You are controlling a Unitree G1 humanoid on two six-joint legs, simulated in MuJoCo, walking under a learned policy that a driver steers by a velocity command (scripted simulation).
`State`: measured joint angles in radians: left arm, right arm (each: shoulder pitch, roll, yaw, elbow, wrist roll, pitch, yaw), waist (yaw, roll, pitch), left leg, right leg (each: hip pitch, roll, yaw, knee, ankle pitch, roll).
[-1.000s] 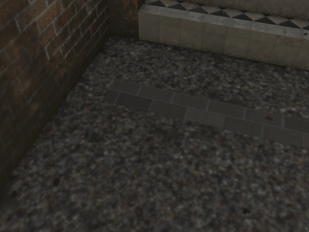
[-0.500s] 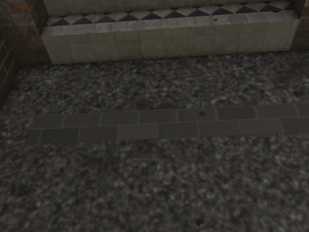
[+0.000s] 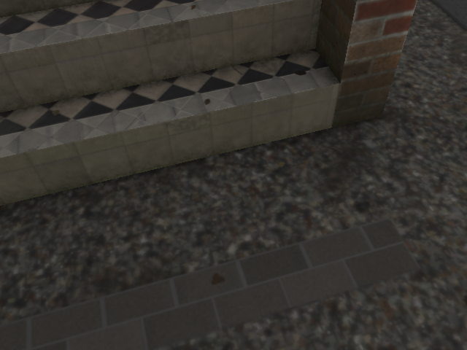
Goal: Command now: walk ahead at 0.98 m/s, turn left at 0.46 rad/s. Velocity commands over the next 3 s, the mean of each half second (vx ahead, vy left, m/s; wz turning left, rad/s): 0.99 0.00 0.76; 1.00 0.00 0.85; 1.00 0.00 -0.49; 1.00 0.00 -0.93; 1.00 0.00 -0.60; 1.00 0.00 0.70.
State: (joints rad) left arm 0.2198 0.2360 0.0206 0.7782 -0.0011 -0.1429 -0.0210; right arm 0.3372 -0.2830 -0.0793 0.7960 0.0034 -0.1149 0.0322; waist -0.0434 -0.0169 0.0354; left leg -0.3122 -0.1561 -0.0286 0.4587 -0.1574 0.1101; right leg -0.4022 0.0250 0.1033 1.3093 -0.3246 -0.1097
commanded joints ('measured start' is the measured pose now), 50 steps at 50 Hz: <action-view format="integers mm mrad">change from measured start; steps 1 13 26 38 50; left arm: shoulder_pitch -23 -61 -21 183 -61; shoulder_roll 63 189 141 127 29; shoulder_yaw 5 75 70 7 -34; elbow -118 -233 -54 -179 -180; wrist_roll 16 -31 2 -4 10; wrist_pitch -34 -35 6 -50 22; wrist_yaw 5 40 22 18 27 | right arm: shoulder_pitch -3 98 -164 111 -43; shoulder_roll -37 -76 3 -323 -69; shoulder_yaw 7 -3 49 -60 21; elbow -63 -63 -266 -225 -130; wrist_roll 12 38 25 -3 -9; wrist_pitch -15 25 83 62 31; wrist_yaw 1 -30 9 9 -27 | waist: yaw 76 148 19 -32 23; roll -3 103 -33 369 112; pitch -15 -130 78 -487 -31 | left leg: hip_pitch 164 0 -535 894 -80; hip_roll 255 155 339 427 167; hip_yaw -516 -384 -57 -807 -116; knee -294 193 731 -43 -180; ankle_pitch -161 238 62 -303 266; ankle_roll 217 13 -62 423 139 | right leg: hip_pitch -268 428 245 -481 6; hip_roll -92 -50 -275 39 -101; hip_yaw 50 9 -102 29 -143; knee -143 -800 -1163 432 -391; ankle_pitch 11 242 312 -218 410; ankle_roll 31 83 -16 93 156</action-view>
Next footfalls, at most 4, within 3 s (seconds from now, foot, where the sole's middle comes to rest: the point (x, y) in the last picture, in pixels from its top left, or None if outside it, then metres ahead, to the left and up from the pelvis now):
0.28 right None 0.46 -0.15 -0.77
0.72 left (157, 271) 0.73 0.26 -0.77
1.28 right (127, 200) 0.99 0.38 -0.74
1.46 left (48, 127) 1.17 0.62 -0.55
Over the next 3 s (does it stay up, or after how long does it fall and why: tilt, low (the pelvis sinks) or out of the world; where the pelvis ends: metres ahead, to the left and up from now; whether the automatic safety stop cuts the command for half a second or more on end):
stays up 1.46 0.52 0.58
